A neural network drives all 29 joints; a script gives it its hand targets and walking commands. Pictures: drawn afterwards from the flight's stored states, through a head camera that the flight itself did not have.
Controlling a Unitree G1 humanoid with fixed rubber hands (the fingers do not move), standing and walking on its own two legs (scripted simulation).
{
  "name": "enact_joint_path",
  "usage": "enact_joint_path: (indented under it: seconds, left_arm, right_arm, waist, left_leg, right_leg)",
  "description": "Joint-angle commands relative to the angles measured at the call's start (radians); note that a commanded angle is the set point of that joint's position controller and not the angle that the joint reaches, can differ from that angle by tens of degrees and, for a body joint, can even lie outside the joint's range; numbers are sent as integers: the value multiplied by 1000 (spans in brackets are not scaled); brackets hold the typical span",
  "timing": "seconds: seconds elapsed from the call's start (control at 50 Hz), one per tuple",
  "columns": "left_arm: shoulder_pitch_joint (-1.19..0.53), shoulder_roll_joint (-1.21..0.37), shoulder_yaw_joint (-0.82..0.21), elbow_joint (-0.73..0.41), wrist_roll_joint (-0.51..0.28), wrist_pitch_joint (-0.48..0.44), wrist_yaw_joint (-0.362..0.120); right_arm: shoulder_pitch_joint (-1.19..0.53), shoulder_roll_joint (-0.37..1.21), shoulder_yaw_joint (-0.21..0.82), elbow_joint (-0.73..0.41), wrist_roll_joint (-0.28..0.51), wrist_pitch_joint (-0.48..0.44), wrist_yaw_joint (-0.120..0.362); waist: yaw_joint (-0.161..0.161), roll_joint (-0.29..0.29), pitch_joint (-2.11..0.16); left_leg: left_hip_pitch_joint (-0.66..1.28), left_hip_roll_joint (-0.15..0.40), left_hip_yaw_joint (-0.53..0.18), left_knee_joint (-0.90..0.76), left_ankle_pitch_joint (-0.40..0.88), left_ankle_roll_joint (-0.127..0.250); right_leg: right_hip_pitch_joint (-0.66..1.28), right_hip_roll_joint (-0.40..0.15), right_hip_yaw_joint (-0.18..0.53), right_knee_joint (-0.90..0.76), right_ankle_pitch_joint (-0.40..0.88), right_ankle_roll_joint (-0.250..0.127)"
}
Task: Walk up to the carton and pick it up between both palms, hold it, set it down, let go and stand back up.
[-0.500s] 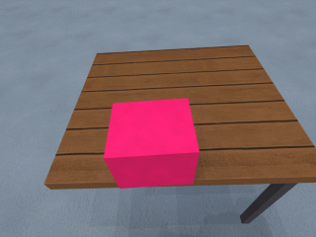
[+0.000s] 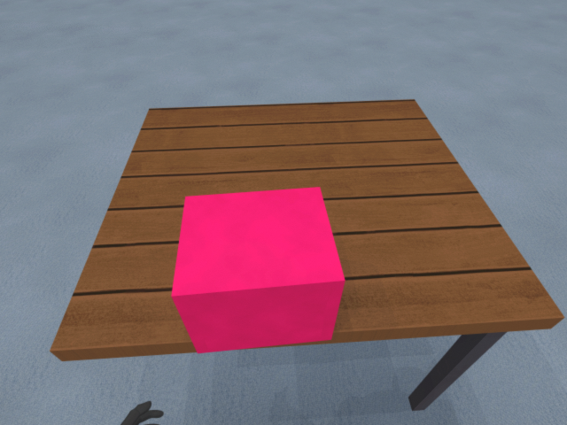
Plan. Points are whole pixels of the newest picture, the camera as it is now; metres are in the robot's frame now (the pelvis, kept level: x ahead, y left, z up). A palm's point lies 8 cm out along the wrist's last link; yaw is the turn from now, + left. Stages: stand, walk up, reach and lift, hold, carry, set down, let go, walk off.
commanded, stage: walk up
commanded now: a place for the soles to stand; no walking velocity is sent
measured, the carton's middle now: (259, 269) +0.37 +0.07 +0.02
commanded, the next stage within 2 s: reach and lift in 1.22 s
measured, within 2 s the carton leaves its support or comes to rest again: neither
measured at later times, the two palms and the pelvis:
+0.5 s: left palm out of the picture +0.11 +0.27 -0.10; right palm out of the picture +0.04 -0.26 -0.10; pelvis -0.03 +0.01 +0.00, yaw -1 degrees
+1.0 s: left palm out of the picture +0.07 +0.27 -0.10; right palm out of the picture +0.03 -0.26 -0.11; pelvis -0.03 +0.01 +0.00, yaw -1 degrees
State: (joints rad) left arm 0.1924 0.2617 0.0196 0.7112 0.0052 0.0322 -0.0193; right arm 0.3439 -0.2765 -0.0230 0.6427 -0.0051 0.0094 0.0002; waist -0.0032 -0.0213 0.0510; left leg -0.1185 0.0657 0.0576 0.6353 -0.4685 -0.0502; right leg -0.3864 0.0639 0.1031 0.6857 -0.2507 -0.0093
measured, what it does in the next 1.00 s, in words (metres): stands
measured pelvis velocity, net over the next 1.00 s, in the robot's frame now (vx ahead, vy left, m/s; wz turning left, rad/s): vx -0.03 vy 0.01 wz -0.02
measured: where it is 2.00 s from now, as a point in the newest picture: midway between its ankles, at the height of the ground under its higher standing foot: outside the picture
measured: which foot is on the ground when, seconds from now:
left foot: down 0.00-1.00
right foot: down 0.00-1.00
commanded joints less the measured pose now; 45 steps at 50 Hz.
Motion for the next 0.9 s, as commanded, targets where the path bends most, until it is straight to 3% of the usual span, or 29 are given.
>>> enact_joint_path:
  seconds: [0.0,0.06,0.12,0.14,0.16,0.2,0.24,0.28,0.32,0.42,0.5,0.54,0.6,0.64,0.76,0.8,0.84,0.88]
  left_arm:
    - [-25,147,47,-90,-1,-21,5]
    - [-17,141,50,-88,1,-19,4]
    - [-12,149,55,-86,4,-20,6]
    - [-37,167,59,-101,0,-22,10]
    - [-24,176,58,-94,-6,-23,10]
    - [-3,191,58,-87,-10,-22,15]
    - [-27,192,56,-87,-7,-15,20]
    - [-40,167,51,-91,-5,-5,22]
    - [-37,159,49,-90,0,-2,21]
    - [-33,144,52,-92,5,-9,12]
    - [-29,142,52,-94,0,-12,4]
    - [-33,148,52,-95,1,-15,4]
    - [-18,152,58,-93,0,-19,4]
    - [-24,157,64,-96,5,-20,6]
    - [-27,174,62,-90,0,-26,10]
    - [-20,171,61,-90,-4,-25,13]
    - [-4,177,61,-81,-3,-21,16]
    - [-16,177,65,-82,2,-14,22]
  right_arm:
    - [32,-154,-55,-93,-3,-15,-6]
    - [32,-169,-61,-93,-3,-16,-7]
    - [51,-169,-59,-93,-6,-17,-9]
    - [15,-176,-55,-94,10,-10,-8]
    - [21,-161,-54,-98,13,-5,-7]
    - [60,-146,-52,-88,10,5,-10]
    - [88,-130,-49,-73,12,3,-11]
    - [87,-134,-53,-61,8,-2,-13]
    - [73,-149,-56,-61,9,-10,-11]
    - [22,-181,-64,-76,3,-18,-4]
    - [-11,-190,-62,-78,6,-10,-3]
    - [-17,-189,-64,-77,6,-6,-3]
    - [-30,-193,-65,-77,8,-2,-1]
    - [-33,-190,-66,-72,9,3,1]
    - [5,-173,-61,-65,9,-1,2]
    - [24,-161,-58,-60,5,-3,1]
    - [61,-149,-61,-51,3,-2,0]
    - [79,-148,-61,-43,5,-7,0]
  waist:
    - [5,29,-12]
    - [5,37,-19]
    - [0,9,-43]
    - [2,-12,-3]
    - [1,-23,-29]
    - [-7,-55,-92]
    - [-17,-92,-116]
    - [-18,-98,-88]
    - [-9,-39,-79]
    - [10,-5,-72]
    - [20,48,-15]
    - [14,42,20]
    - [15,89,62]
    - [11,87,92]
    - [-11,5,67]
    - [-9,-54,43]
    - [-17,-92,-10]
    - [-25,-89,-11]
  left_leg:
    - [-156,58,-51,-195,100,92]
    - [-135,63,-49,-193,100,95]
    - [-135,65,-49,-182,100,95]
    - [-151,45,-28,-131,207,83]
    - [-118,18,-18,-80,228,70]
    - [-58,-25,-19,-27,145,57]
    - [-30,-29,-34,-54,82,57]
    - [-36,-17,-49,-110,85,69]
    - [-71,12,-58,-141,135,81]
    - [-162,89,-97,-189,174,114]
    - [-229,90,-96,-215,86,115]
    - [-234,98,-98,-226,75,119]
    - [-274,98,-98,-243,-12,120]
    - [-305,96,-103,-250,-57,123]
    - [-187,30,-71,-179,-24,96]
    - [-139,-5,-55,-141,12,85]
    - [-99,-29,-45,-117,-30,80]
    - [-102,-26,-52,-130,-30,81]
  right_leg:
    - [129,-82,110,-131,173,-64]
    - [114,-78,105,-124,166,-62]
    - [131,-75,107,-130,157,-61]
    - [119,-99,136,-141,278,-61]
    - [104,-129,179,-168,331,-78]
    - [101,-177,276,-231,307,-116]
    - [78,-171,264,-252,200,-120]
    - [50,-146,230,-247,114,-93]
    - [67,-114,162,-197,123,-67]
    - [142,-72,77,-92,183,-43]
    - [128,-65,75,-90,128,-40]
    - [104,-58,68,-80,120,-34]
    - [85,-58,67,-95,30,-29]
    - [82,-58,74,-100,-12,-26]
    - [-4,-92,169,-203,-67,-43]
    - [-18,-112,218,-253,-89,-52]
    - [-25,-124,252,-308,-204,-56]
    - [-19,-123,243,-316,-229,-53]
